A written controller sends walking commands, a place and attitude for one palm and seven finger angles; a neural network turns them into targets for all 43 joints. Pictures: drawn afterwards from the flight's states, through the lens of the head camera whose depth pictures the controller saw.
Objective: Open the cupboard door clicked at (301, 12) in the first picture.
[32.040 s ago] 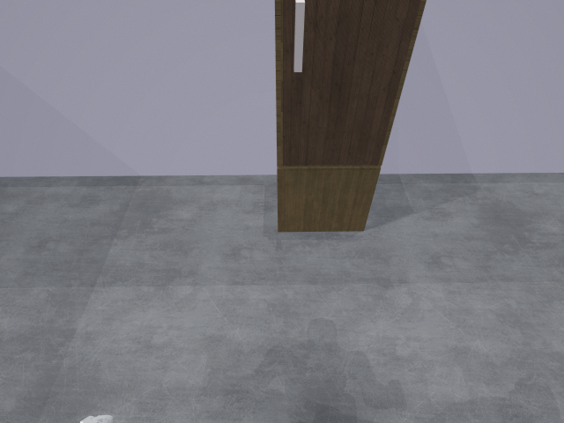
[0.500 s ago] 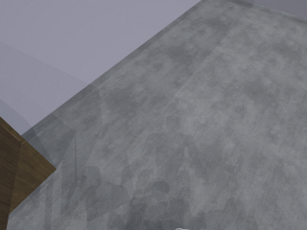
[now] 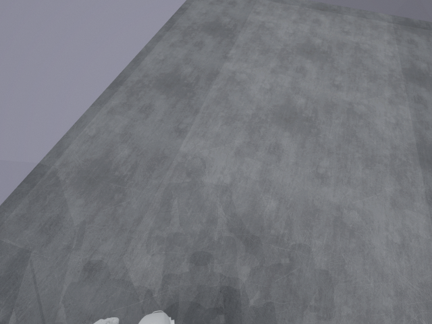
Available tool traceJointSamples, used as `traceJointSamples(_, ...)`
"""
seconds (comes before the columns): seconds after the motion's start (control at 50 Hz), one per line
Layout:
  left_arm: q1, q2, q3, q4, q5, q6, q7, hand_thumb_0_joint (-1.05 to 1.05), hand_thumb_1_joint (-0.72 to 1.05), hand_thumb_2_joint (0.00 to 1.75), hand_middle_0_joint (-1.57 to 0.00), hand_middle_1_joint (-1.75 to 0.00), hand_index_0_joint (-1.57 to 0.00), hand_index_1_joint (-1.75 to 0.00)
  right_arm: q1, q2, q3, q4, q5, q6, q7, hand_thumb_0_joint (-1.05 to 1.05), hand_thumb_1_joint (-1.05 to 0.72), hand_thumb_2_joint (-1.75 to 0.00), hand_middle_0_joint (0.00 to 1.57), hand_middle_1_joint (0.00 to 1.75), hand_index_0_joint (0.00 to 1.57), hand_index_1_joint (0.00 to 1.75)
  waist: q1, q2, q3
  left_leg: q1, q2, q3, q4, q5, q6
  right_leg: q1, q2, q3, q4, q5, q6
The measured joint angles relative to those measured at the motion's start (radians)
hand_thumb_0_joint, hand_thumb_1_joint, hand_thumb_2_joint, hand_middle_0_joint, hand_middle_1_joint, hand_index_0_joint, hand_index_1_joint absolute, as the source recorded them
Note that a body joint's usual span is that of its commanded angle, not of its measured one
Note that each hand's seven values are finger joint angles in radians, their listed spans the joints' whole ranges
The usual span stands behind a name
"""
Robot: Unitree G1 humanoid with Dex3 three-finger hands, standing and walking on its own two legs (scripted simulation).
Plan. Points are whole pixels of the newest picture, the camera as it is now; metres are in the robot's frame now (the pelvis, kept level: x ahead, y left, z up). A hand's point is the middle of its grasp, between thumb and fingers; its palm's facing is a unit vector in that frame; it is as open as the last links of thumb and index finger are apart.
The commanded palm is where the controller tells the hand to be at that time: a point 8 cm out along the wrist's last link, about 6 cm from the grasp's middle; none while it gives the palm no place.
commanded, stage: walk to a spot facing it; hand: left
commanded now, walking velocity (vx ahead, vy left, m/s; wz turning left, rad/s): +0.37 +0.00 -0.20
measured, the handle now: out of the picture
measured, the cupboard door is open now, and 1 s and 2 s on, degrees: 50 50 50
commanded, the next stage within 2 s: turn to face it in 0.90 s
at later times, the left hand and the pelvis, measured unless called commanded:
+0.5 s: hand (157, 247) +0.30 +0.14 -0.17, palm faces -0.04 -0.98 -0.19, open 7.2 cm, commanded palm none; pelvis +0.22 -0.04 +0.00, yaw -4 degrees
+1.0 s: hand (189, 175) +0.51 +0.08 -0.16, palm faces -0.02 -0.98 -0.21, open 7.2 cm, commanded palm none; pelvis +0.46 -0.11 +0.01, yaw -4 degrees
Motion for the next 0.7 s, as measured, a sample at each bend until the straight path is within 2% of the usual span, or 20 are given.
traceJointSamples(0.04,0.027,-0.010,0.004,0.012,-0.005,0.003,-0.002,0.00,0.91,0.90,-0.20,-0.29,-0.21,-0.30,0.001,0.005,0.006,-0.016,-0.002,-0.023,-0.002,0.00,-0.91,-0.89,0.20,0.30,0.20,0.30,0.010,0.001,-0.017,0.066,-0.018,0.017,-0.164,0.027,0.007,0.017,0.008,0.015,0.022,-0.041,0.003)
traceJointSamples(0.06,0.045,-0.019,0.004,0.011,-0.008,0.005,-0.005,0.00,0.91,0.90,-0.20,-0.29,-0.21,-0.30,0.011,-0.002,0.008,-0.027,-0.007,-0.037,-0.004,0.00,-0.91,-0.89,0.20,0.30,0.20,0.30,0.014,0.025,-0.034,0.091,-0.010,-0.002,-0.235,0.018,0.027,-0.001,0.023,0.008,0.075,-0.108,-0.001)
traceJointSamples(0.1,0.053,-0.010,0.008,0.023,-0.009,0.009,-0.011,0.01,0.91,0.90,-0.20,-0.29,-0.21,-0.30,0.015,0.020,0.012,-0.021,-0.016,-0.052,-0.015,0.00,-0.91,-0.89,0.20,0.30,0.20,0.30,0.010,0.013,-0.039,0.098,-0.010,0.007,-0.201,0.058,0.031,-0.060,0.005,0.001,0.271,-0.201,0.000)
traceJointSamples(0.14,0.037,0.004,0.014,0.036,-0.001,0.010,-0.015,0.01,0.91,0.90,-0.20,-0.29,-0.21,-0.30,0.046,0.047,0.021,-0.009,-0.021,-0.062,-0.017,0.00,-0.91,-0.89,0.20,0.30,0.20,0.30,0.005,-0.004,-0.041,0.138,-0.013,0.015,-0.222,0.052,0.021,-0.127,-0.019,-0.008,0.455,-0.191,0.005)
traceJointSamples(0.16,0.024,0.007,0.016,0.038,0.001,0.008,-0.016,0.01,0.91,0.90,-0.20,-0.29,-0.20,-0.30,0.066,0.059,0.026,0.002,-0.022,-0.065,-0.018,0.00,-0.91,-0.89,0.20,0.30,0.20,0.30,0.006,-0.006,-0.040,0.165,-0.013,0.016,-0.252,0.054,0.013,-0.153,-0.032,-0.017,0.498,-0.171,0.009)
traceJointSamples(0.2,-0.003,0.005,0.012,0.030,-0.001,0.003,-0.021,0.01,0.91,0.90,-0.19,-0.29,-0.20,-0.30,0.104,0.072,0.033,0.030,-0.023,-0.065,-0.018,-0.01,-0.91,-0.89,0.20,0.30,0.20,0.30,0.013,0.006,-0.033,0.223,-0.005,0.018,-0.316,0.063,-0.004,-0.175,-0.056,-0.042,0.458,-0.141,0.014)
traceJointSamples(0.26,-0.033,-0.003,0.004,0.011,-0.006,-0.011,-0.029,0.01,0.91,0.90,-0.19,-0.29,-0.20,-0.30,0.153,0.078,0.036,0.075,-0.021,-0.052,-0.013,0.00,-0.91,-0.89,0.20,0.30,0.20,0.30,0.010,0.038,-0.024,0.292,0.020,0.028,-0.360,0.045,-0.024,-0.145,-0.063,-0.084,0.243,-0.093,0.013)
traceJointSamples(0.3,-0.042,0.000,0.002,-0.001,-0.006,-0.027,-0.031,0.01,0.91,0.90,-0.19,-0.29,-0.20,-0.30,0.191,0.080,0.034,0.102,-0.014,-0.038,-0.010,0.00,-0.91,-0.89,0.20,0.30,0.20,0.30,0.005,0.042,-0.022,0.312,0.034,0.032,-0.309,-0.010,-0.036,-0.086,-0.055,-0.099,0.097,-0.058,-0.003)
traceJointSamples(0.32,-0.043,0.010,0.003,-0.010,-0.004,-0.041,-0.029,0.01,0.91,0.90,-0.19,-0.29,-0.20,-0.30,0.213,0.087,0.034,0.115,-0.006,-0.030,-0.007,0.00,-0.91,-0.89,0.20,0.30,0.21,0.30,0.004,0.018,-0.029,0.285,0.026,0.045,-0.218,-0.050,-0.024,-0.062,-0.069,-0.076,0.047,-0.050,-0.025)
traceJointSamples(0.38,-0.050,-0.017,0.009,0.000,-0.013,-0.053,-0.003,0.00,0.91,0.90,-0.19,-0.29,-0.20,-0.30,0.183,0.062,0.019,0.166,0.004,0.015,-0.001,0.00,-0.91,-0.89,0.20,0.30,0.20,0.30,0.006,0.052,-0.002,0.137,0.028,-0.023,0.159,-0.158,0.011,-0.032,-0.054,-0.100,0.112,-0.052,0.000)
traceJointSamples(0.42,-0.022,-0.029,0.007,0.012,-0.010,-0.050,0.013,0.00,0.91,0.90,-0.19,-0.29,-0.20,-0.30,0.146,0.050,0.008,0.172,0.002,0.026,-0.001,0.00,-0.91,-0.89,0.20,0.30,0.20,0.30,0.004,0.052,-0.004,0.056,0.022,-0.029,0.226,-0.143,0.018,0.016,-0.046,-0.106,0.072,-0.060,0.014)
traceJointSamples(0.46,0.015,-0.030,0.010,0.035,-0.009,-0.048,0.022,0.00,0.91,0.90,-0.19,-0.29,-0.20,-0.30,0.110,0.046,0.001,0.153,0.001,0.023,0.002,0.01,-0.91,-0.89,0.20,0.30,0.20,0.30,0.005,0.032,-0.017,0.015,0.019,-0.013,0.152,-0.100,0.019,0.060,-0.042,-0.100,0.017,-0.056,0.022)
traceJointSamples(0.52,0.068,-0.012,0.020,0.074,-0.010,-0.042,0.021,-0.01,0.93,0.90,-0.20,-0.29,-0.21,-0.30,0.067,0.041,-0.005,0.107,-0.002,-0.009,0.006,0.00,-0.91,-0.89,0.20,0.30,0.20,0.30,0.014,0.005,-0.032,0.043,0.003,0.027,-0.096,0.036,0.014,0.109,-0.041,-0.076,-0.010,-0.082,0.026)
traceJointSamples(0.56,0.113,-0.017,0.016,0.090,-0.012,-0.030,0.013,0.00,0.93,0.90,-0.20,-0.29,-0.21,-0.30,0.059,0.016,-0.008,0.070,-0.010,-0.045,0.003,0.00,-0.91,-0.89,0.20,0.30,0.20,0.30,0.019,0.036,-0.052,0.076,0.010,0.013,-0.221,0.064,0.036,0.081,-0.025,-0.075,0.103,-0.160,0.018)
traceJointSamples(0.6,0.129,-0.002,0.016,0.112,-0.010,-0.010,0.007,0.00,0.93,0.90,-0.20,-0.29,-0.20,-0.30,0.044,0.029,-0.008,0.059,-0.016,-0.063,-0.011,0.00,-0.91,-0.89,0.20,0.30,0.20,0.30,0.011,0.014,-0.054,0.084,0.006,0.035,-0.168,0.070,0.032,0.003,-0.037,-0.049,0.345,-0.218,0.009)
traceJointSamples(0.64,0.115,0.011,0.020,0.126,-0.004,0.001,0.002,0.00,0.92,0.90,-0.19,-0.29,-0.20,-0.30,0.060,0.048,-0.001,0.053,-0.020,-0.074,-0.017,0.00,-0.91,-0.89,0.20,0.30,0.20,0.30,0.006,-0.004,-0.059,0.123,-0.002,0.047,-0.187,0.046,0.016,-0.081,-0.051,-0.041,0.527,-0.194,0.011)
traceJointSamples(0.66,0.100,0.014,0.020,0.124,-0.003,0.003,-0.002,0.00,0.92,0.90,-0.19,-0.29,-0.20,-0.30,0.072,0.055,0.004,0.058,-0.021,-0.077,-0.019,0.00,-0.91,-0.89,0.20,0.30,0.20,0.30,0.009,-0.005,-0.059,0.150,-0.005,0.048,-0.217,0.045,0.006,-0.110,-0.061,-0.047,0.550,-0.178,0.015)
traceJointSamples(0.7,0.065,0.006,0.015,0.106,-0.004,-0.001,-0.012,0.01,0.92,0.90,-0.19,-0.29,-0.20,-0.30,0.095,0.061,0.011,0.077,-0.022,-0.073,-0.019,-0.01,-0.91,-0.89,0.20,0.30,0.20,0.30,0.019,0.012,-0.053,0.206,0.000,0.046,-0.281,0.054,-0.012,-0.131,-0.078,-0.073,0.450,-0.161,0.022)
